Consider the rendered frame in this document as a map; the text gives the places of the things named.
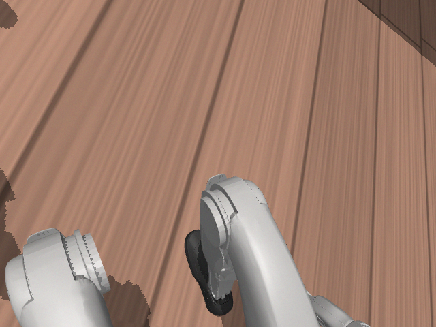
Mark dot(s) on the right robot hand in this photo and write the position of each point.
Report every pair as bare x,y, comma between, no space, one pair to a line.
328,314

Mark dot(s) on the right robot foot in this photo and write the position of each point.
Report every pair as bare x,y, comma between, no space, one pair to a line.
199,269

